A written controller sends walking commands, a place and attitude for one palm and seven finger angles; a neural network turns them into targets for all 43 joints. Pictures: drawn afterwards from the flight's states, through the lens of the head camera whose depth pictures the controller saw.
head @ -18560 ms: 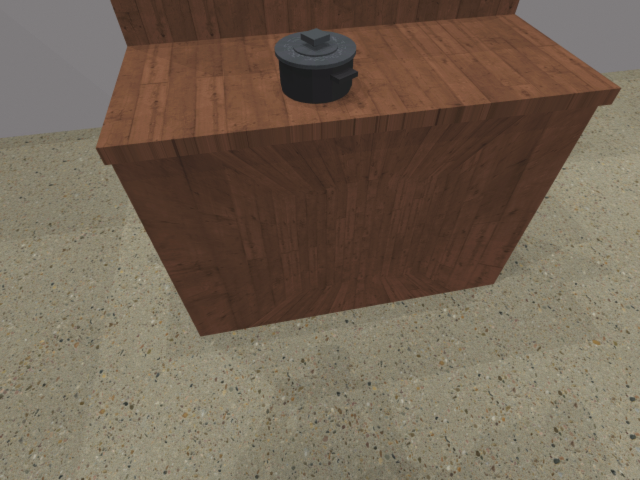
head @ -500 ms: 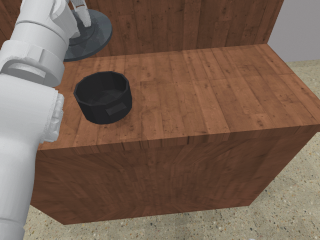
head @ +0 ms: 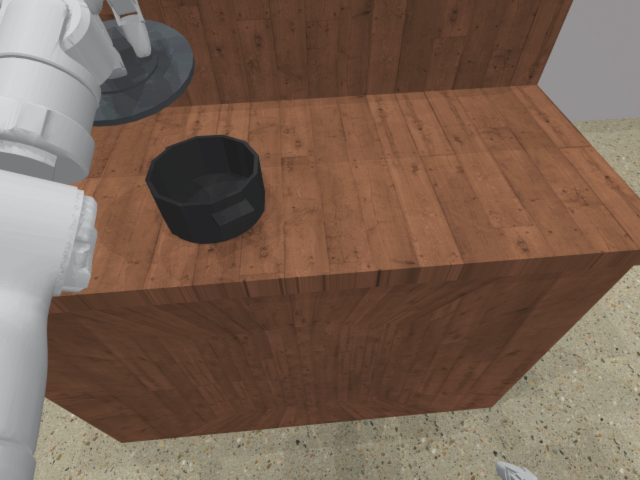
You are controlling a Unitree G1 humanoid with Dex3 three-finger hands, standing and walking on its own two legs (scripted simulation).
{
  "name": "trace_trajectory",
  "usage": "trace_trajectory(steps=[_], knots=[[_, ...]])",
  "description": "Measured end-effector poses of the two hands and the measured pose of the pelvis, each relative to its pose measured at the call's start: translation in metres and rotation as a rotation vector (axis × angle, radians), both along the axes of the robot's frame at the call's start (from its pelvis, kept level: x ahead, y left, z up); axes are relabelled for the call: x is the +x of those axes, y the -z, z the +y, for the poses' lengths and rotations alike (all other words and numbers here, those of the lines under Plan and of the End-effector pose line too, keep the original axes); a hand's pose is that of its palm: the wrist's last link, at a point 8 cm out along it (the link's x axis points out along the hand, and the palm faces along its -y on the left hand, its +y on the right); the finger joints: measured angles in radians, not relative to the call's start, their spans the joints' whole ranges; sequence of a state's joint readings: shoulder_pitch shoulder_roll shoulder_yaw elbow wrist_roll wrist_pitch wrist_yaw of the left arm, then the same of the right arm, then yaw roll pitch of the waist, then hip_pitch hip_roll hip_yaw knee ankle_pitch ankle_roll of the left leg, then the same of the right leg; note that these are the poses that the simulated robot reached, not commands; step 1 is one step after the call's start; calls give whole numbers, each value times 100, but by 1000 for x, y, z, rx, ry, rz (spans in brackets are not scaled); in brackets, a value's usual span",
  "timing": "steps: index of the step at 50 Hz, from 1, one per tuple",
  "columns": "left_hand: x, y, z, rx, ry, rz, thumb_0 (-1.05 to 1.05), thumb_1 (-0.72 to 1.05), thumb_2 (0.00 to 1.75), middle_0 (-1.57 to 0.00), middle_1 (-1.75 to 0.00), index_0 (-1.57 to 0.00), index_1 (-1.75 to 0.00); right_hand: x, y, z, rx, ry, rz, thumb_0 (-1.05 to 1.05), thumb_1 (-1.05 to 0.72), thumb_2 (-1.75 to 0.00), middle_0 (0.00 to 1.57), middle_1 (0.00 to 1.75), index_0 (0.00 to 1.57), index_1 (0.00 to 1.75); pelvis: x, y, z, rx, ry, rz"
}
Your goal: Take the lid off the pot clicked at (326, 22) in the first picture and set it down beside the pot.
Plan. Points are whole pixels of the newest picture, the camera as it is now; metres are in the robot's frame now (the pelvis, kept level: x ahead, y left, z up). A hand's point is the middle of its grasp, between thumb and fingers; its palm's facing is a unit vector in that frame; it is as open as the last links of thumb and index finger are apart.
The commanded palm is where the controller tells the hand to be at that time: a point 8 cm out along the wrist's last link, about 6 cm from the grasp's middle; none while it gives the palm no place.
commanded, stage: move the lid sideways beside the pot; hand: left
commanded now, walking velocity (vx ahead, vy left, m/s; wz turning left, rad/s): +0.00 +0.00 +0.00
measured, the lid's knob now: (107, 48) +0.51 +0.21 +0.30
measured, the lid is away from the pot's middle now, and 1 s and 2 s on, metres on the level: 0.06 0.18 0.25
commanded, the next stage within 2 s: lower the lid onto the table in 1.72 s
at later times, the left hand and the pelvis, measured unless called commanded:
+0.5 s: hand (43, 53) +0.46 +0.26 +0.31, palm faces -0.16 -0.13 -0.98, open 6.4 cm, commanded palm +0.46 +0.26 +0.37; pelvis +0.00 +0.00 +0.00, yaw +0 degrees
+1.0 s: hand out of the picture +0.46 +0.31 +0.31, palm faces -0.16 -0.14 -0.98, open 6.3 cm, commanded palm +0.46 +0.31 +0.37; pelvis +0.00 +0.01 +0.00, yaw +1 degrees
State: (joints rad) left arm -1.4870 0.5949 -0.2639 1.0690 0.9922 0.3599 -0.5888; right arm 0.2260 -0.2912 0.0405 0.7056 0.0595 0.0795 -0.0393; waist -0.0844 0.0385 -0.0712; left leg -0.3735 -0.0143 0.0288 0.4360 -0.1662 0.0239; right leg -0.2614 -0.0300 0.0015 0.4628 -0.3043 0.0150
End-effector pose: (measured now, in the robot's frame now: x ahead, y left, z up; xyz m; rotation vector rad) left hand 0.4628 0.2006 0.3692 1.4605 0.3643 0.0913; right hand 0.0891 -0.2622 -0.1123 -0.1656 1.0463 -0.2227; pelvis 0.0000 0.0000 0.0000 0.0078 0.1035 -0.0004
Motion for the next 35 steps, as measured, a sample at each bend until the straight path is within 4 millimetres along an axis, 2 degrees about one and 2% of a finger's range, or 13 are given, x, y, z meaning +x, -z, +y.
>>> trace_trajectory(steps=[7,20,28,35], knots=[[-2,2,21,11,-31,5,5,27,79,-54,-97,-82,-106,-3,1,1,0,1,27,1,-91,-90,20,30,21,30,1,0,1,-4,-7,3],[-9,-2,42,7,-59,-4,5,27,79,-54,-97,-82,-106,-6,3,6,15,3,37,1,-91,-90,20,30,21,30,-2,0,4,-8,-8,4],[-10,3,63,1,-107,22,5,27,79,-54,-97,-82,-106,-15,3,4,3,20,69,1,-91,-90,20,30,21,30,-4,0,4,-11,-8,7],[-13,-1,82,-2,-129,-3,5,27,79,-53,-97,-82,-106,-23,2,0,-10,36,90,1,-91,-90,20,30,21,30,-1,0,5,-14,-5,12]])
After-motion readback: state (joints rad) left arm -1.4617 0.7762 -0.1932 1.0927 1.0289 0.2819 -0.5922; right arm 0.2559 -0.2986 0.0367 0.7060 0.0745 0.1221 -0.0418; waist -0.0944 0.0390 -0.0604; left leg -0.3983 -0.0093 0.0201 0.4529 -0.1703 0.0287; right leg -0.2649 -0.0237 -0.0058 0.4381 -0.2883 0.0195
